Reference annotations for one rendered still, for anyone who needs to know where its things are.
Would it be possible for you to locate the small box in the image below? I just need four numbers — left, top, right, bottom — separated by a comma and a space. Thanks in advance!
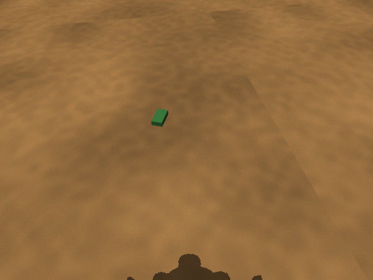
151, 108, 168, 127

